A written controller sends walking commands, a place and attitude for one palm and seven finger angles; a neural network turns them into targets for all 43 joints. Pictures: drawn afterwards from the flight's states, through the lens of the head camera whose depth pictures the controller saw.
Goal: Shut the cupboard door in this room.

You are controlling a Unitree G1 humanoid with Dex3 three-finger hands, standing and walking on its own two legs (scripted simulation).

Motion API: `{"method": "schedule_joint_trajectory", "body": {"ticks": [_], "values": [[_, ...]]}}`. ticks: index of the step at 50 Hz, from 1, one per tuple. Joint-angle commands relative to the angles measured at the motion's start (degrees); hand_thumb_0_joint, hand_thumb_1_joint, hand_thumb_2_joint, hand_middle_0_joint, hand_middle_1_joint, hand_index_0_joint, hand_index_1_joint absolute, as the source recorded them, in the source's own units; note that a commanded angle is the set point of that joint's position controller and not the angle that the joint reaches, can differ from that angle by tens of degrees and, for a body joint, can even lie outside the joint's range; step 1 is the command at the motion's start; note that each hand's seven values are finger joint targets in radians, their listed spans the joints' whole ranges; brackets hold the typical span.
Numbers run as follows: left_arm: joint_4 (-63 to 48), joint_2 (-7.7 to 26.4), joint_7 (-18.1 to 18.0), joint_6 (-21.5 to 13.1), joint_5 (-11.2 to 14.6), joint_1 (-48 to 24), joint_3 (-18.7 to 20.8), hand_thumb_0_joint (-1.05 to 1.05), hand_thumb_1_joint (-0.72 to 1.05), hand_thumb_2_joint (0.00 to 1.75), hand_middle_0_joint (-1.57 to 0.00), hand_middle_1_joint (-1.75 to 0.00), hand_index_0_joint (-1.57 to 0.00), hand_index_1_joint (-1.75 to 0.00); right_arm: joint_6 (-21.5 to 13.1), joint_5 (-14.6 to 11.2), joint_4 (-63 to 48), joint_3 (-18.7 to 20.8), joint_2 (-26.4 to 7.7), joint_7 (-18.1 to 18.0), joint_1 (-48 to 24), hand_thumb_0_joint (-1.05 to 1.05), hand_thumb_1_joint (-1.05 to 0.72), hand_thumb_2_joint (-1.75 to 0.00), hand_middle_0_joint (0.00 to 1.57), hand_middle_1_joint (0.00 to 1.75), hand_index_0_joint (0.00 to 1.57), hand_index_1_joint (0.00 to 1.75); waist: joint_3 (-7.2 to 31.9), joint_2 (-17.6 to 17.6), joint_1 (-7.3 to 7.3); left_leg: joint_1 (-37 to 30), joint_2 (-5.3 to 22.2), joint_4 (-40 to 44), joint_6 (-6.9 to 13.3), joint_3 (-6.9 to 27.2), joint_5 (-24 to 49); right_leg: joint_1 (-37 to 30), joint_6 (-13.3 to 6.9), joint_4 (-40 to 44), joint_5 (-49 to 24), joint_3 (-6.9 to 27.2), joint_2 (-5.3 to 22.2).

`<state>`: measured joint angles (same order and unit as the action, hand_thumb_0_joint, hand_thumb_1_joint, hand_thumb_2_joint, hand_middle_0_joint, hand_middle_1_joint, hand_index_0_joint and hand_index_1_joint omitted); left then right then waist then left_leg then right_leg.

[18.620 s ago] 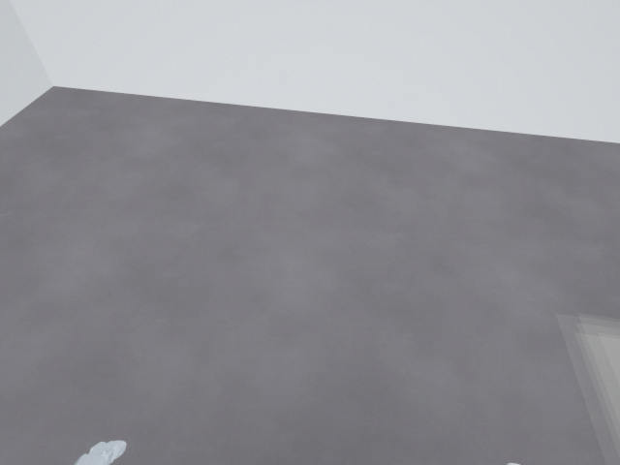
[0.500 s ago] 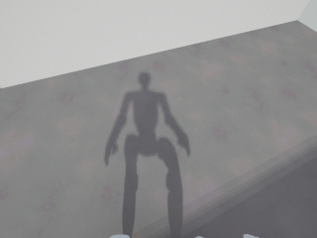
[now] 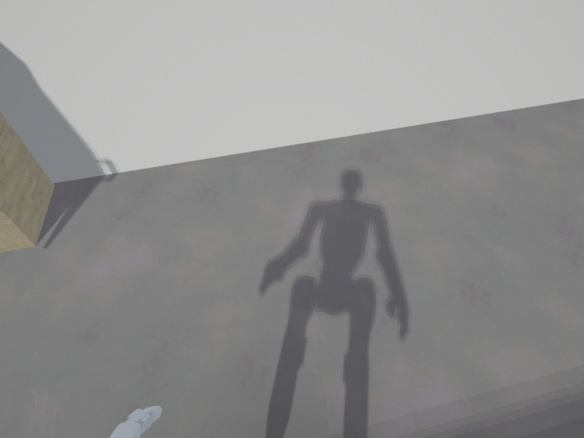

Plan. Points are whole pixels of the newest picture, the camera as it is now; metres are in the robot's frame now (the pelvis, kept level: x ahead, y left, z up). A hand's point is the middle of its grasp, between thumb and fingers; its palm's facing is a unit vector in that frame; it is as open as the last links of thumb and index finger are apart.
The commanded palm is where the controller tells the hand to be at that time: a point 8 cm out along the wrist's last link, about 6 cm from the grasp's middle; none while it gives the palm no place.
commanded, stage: walk to a spot facing it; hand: left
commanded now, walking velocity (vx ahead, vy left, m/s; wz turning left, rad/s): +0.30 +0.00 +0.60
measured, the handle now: out of the picture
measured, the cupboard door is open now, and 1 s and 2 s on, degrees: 75 75 75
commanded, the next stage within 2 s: turn to face it in 1.94 s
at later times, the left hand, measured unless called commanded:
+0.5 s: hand out of the picture -0.03 +0.24 -0.18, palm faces +0.38 -0.90 -0.18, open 7.4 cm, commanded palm none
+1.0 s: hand (119, 298) +0.39 +0.37 -0.15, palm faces +0.30 -0.93 -0.19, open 7.4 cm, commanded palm none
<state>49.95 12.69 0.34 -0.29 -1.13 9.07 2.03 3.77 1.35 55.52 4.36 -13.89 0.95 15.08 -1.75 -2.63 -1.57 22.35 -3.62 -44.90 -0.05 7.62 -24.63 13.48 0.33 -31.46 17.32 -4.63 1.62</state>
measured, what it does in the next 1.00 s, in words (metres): walks ahead, turning left: left foot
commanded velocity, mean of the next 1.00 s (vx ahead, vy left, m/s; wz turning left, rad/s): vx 0.36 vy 0.00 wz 0.26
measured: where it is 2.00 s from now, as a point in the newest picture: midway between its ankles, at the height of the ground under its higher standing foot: (220, 311)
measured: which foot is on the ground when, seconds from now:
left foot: up 0.00-0.42, down 0.44-1.00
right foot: down 0.00-0.46, up 0.48-1.00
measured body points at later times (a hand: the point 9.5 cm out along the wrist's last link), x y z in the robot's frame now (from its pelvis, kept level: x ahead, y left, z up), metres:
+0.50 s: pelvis +0.12 +0.10 -0.02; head +0.17 +0.13 +0.43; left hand -0.05 +0.29 -0.17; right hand +0.35 -0.09 -0.14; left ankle +0.15 +0.20 -0.73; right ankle +0.02 -0.11 -0.67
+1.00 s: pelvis +0.33 +0.15 +0.00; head +0.34 +0.15 +0.45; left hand +0.38 +0.42 -0.13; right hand +0.32 -0.09 -0.15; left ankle +0.15 +0.20 -0.73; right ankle +0.49 +0.09 -0.72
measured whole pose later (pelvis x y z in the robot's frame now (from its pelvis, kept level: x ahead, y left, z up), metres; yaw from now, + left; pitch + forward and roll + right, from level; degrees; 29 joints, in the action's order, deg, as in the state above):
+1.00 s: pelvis +0.33 +0.15 +0.00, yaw +22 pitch -2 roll +1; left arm 54.6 10.6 1.8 -1.3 -1.2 5.2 1.8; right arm -3.3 1.3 64.9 2.6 -9.6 -0.7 26.2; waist -3.5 0.2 -3.6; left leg -5.8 -1.2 -20.7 1.3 -3.7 -24.3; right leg 26.7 0.5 -35.4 10.3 -6.1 5.1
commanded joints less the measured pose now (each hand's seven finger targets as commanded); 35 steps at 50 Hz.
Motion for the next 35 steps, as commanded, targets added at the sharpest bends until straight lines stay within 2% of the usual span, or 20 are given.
{"method": "schedule_joint_trajectory", "body": {"ticks": [1, 3, 5, 9, 12, 16, 18, 19, 20, 21, 22, 23, 24, 25, 26, 27, 28, 30, 32, 35], "values": [[-2.51, 12.15, -1.50, -1.81, 0.28, 3.43, 3.65, 0.00, 0.90, 0.90, -0.20, -0.30, -0.20, -0.30, -1.96, 0.62, -7.67, 2.47, -6.89, 1.13, -7.22, 0.00, -0.90, -0.90, 0.20, 0.30, 0.20, 0.30, -4.93, 11.77, 2.37, 19.80, 5.82, -22.53, -1.26, -2.80, 2.20, -3.40, -4.22, 27.23, 25.56, 23.33, 23.88], [-1.69, 8.64, -1.26, -2.72, 0.39, 2.03, 2.56, 0.00, 0.90, 0.90, -0.20, -0.30, -0.20, -0.30, -1.48, 0.73, -5.78, 2.30, -5.48, 1.87, -4.57, 0.00, -0.90, -0.90, 0.20, 0.30, 0.20, 0.30, -6.54, 10.27, 0.36, 17.74, 6.99, -25.12, -2.27, -4.72, 8.83, -1.71, -2.48, 24.76, 12.29, 10.38, 19.00], [-0.10, 7.59, -1.22, -3.26, 0.25, 4.84, 2.23, 0.00, 0.90, 0.90, -0.20, -0.30, -0.20, -0.30, -1.40, 0.41, -5.15, 2.06, -3.93, 2.26, -3.59, 0.00, -0.90, -0.90, 0.20, 0.30, 0.20, 0.30, -5.72, 11.21, 0.41, 18.01, 7.03, -25.04, -2.96, -6.41, 12.51, -4.76, -1.71, 23.73, 4.61, 3.64, 16.64], [3.14, 6.68, -1.45, -3.74, 0.02, 11.51, 2.03, 0.00, 0.90, 0.90, -0.20, -0.30, -0.20, -0.30, -1.63, 0.25, -5.96, 1.51, -3.22, 2.57, -7.55, 0.00, -0.90, -0.90, 0.20, 0.30, 0.20, 0.30, -5.26, 11.46, 2.83, 21.23, 8.39, -21.22, -3.29, -8.25, 14.71, -11.95, -2.39, 23.10, -1.94, -0.70, 17.17], [4.94, 6.84, -1.54, -3.97, -0.39, 14.88, 2.05, 0.00, 0.90, 0.90, -0.20, -0.30, -0.20, -0.30, -2.09, 0.22, -7.22, 0.48, -2.16, 2.86, -12.58, 0.00, -0.90, -0.90, 0.20, 0.30, 0.20, 0.30, -5.55, 11.68, 4.31, 21.97, 9.36, -12.95, -2.85, -10.34, 13.22, -16.15, -3.19, 21.60, -8.83, -4.01, 18.16], [6.84, 8.08, -1.45, -4.09, -0.75, 18.34, 2.09, 0.00, 0.90, 0.90, -0.20, -0.30, -0.20, -0.30, -3.25, 0.12, -8.33, -1.06, -0.87, 3.35, -18.09, 0.00, -0.90, -0.90, 0.20, 0.30, 0.20, 0.30, -6.19, 12.89, 6.17, 16.56, 8.98, 1.19, -1.11, -13.93, 10.68, -17.80, -3.55, 17.79, -20.15, -7.63, 19.52], [7.29, 9.28, -1.32, -3.99, -0.76, 17.99, 2.30, 0.00, 0.90, 0.90, -0.20, -0.30, -0.20, -0.30, -4.02, 0.10, -7.72, -1.26, -1.29, 3.17, -16.13, 0.00, -0.90, -0.90, 0.20, 0.30, 0.20, 0.30, -3.89, 13.26, 5.23, 10.61, 7.32, 5.80, 0.55, -15.96, 8.23, -19.02, -3.52, 13.56, -29.35, -9.11, 20.25], [7.31, 9.97, -1.26, -3.94, -0.78, 17.40, 2.51, 0.00, 0.90, 0.90, -0.20, -0.30, -0.20, -0.30, -4.62, 0.14, -7.04, -1.05, -1.88, 2.77, -13.07, 0.00, -0.90, -0.90, 0.20, 0.30, 0.20, 0.30, -1.54, 13.01, 3.71, 4.34, 5.81, 8.23, 1.73, -16.69, 5.47, -18.38, -3.37, 7.99, -36.60, -9.70, 20.63], [7.27, 10.98, -1.14, -4.08, -0.52, 16.06, 2.54, 0.00, 0.90, 0.90, -0.20, -0.30, -0.20, -0.30, -5.22, 0.43, -5.17, -0.50, -3.26, 2.24, -6.47, 0.00, -0.90, -0.90, 0.20, 0.30, 0.20, 0.30, 3.18, 11.12, 0.03, -5.61, 2.75, 12.14, 2.69, -18.44, 7.36, -16.59, -2.22, -1.87, -43.61, -12.17, 19.43], [6.96, 10.95, -0.81, -4.21, -0.04, 14.95, 2.42, 0.00, 0.90, 0.90, -0.20, -0.30, -0.20, -0.30, -5.61, 0.75, -2.55, 0.57, -6.94, 1.55, 3.31, 0.00, -0.90, -0.90, 0.20, 0.30, 0.20, 0.30, 10.74, 6.31, -4.95, -22.57, 3.05, 17.54, 3.96, -16.62, 13.25, -9.24, -0.02, -16.86, -39.39, -13.64, 17.29], [4.67, 7.66, 0.34, -4.18, 0.74, 15.82, 2.00, 0.00, 0.90, 0.90, -0.20, -0.30, -0.20, -0.30, -6.07, 0.88, -0.65, 2.62, -15.07, 0.70, 10.67, 0.00, -0.90, -0.90, 0.20, 0.30, 0.20, 0.30, 18.42, -9.87, -7.50, -41.67, 18.44, 16.59, 8.77, 3.81, 23.43, 11.50, 3.63, -34.02, -2.07, -12.09, 8.24], [1.98, 5.98, 0.38, -3.91, 0.88, 11.27, 1.16, 0.00, 0.90, 0.90, -0.20, -0.30, -0.20, -0.30, -6.21, -0.33, 1.04, 3.65, -19.27, -0.31, 15.43, 0.00, -0.90, -0.90, 0.20, 0.30, 0.20, 0.30, 21.49, -13.59, -9.44, -48.56, 28.06, 20.28, 13.88, 19.25, 38.30, 24.86, 3.76, -44.07, 17.12, -3.84, 4.44], [1.39, 8.03, -0.14, -3.39, 0.95, 6.50, 1.80, 0.00, 0.90, 0.90, -0.20, -0.30, -0.20, -0.30, -5.64, -1.01, 1.39, 3.18, -17.65, -0.60, 13.69, 0.00, -0.90, -0.90, 0.20, 0.30, 0.20, 0.30, 18.65, -6.00, -8.31, -41.69, 27.89, 22.36, 13.73, 14.44, 34.59, 23.62, 2.57, -47.25, 14.63, 0.63, 6.88], [1.77, 5.41, -0.31, -3.33, 0.94, 4.11, 1.46, 0.00, 0.90, 0.90, -0.20, -0.30, -0.20, -0.30, -6.26, -0.72, 0.40, 2.84, -15.92, -1.18, 9.03, 0.00, -0.90, -0.90, 0.20, 0.30, 0.20, 0.30, 12.19, -5.26, -6.86, -34.44, 27.08, 23.50, 13.89, 13.52, 36.01, 26.11, 2.74, -48.89, 11.08, 1.41, 8.25], [3.16, 4.69, -0.22, -3.09, 0.59, 4.47, 1.59, 0.00, 0.90, 0.90, -0.20, -0.30, -0.20, -0.30, -6.75, -0.58, -0.58, 1.99, -12.59, -1.43, 4.66, 0.00, -0.90, -0.90, 0.20, 0.30, 0.20, 0.30, 6.83, -1.90, -4.39, -27.52, 25.00, 23.94, 12.61, 9.49, 35.11, 25.71, 2.83, -47.44, 8.14, 2.73, 9.52], [4.85, 4.23, -0.02, -2.70, 0.06, 5.98, 1.56, 0.00, 0.90, 0.90, -0.20, -0.30, -0.20, -0.30, -7.26, -0.41, -0.99, 0.91, -9.45, -1.41, 1.86, 0.00, -0.90, -0.90, 0.20, 0.30, 0.20, 0.30, 2.80, -1.41, -2.16, -21.21, 22.16, 25.14, 10.66, 4.61, 36.13, 22.38, 2.82, -44.07, 5.79, 3.13, 10.37], [5.84, 3.06, 0.10, -2.21, -0.27, 8.18, 1.30, 0.00, 0.90, 0.90, -0.20, -0.30, -0.20, -0.30, -7.81, -0.40, -0.96, 0.25, -7.57, -1.40, 0.50, 0.00, -0.90, -0.90, 0.20, 0.30, 0.20, 0.30, 1.30, -1.90, -0.27, -17.49, 19.87, 26.51, 9.47, 1.19, 37.14, 19.71, 3.00, -41.30, 4.31, 2.61, 10.03], [6.96, 1.97, 0.20, -1.52, -0.51, 11.09, 1.10, 0.00, 0.90, 0.90, -0.20, -0.30, -0.20, -0.30, -8.44, -0.54, -0.26, -0.27, -5.60, -1.25, -0.08, 0.00, -0.90, -0.90, 0.20, 0.30, 0.20, 0.30, 1.28, -3.45, 1.92, -14.03, 17.17, 28.83, 8.44, -3.44, 36.18, 16.66, 3.38, -38.04, 0.37, 1.77, 9.08], [7.17, 1.74, 0.21, -0.64, -0.48, 10.88, 0.99, 0.00, 0.90, 0.90, -0.20, -0.30, -0.20, -0.30, -8.47, -0.85, 0.19, -0.41, -4.37, -1.14, -0.16, 0.00, -0.90, -0.90, 0.20, 0.30, 0.20, 0.30, -1.78, -5.03, 2.84, -11.62, 16.08, 32.19, 8.81, -4.56, 31.47, 17.76, 4.02, -36.43, -3.87, 1.13, 8.77], [5.10, 2.57, 0.51, -0.27, -0.47, 5.80, 1.40, 0.00, 0.90, 0.90, -0.20, -0.30, -0.20, -0.30, -8.66, -0.94, 1.05, 0.09, -3.34, -1.22, 1.73, 0.00, -0.90, -0.90, 0.20, 0.30, 0.20, 0.30, -5.31, -4.30, 2.55, -11.81, 16.32, 35.59, 9.53, -3.38, 25.91, 22.49, 4.59, -32.44, -9.13, 1.98, 9.21]]}}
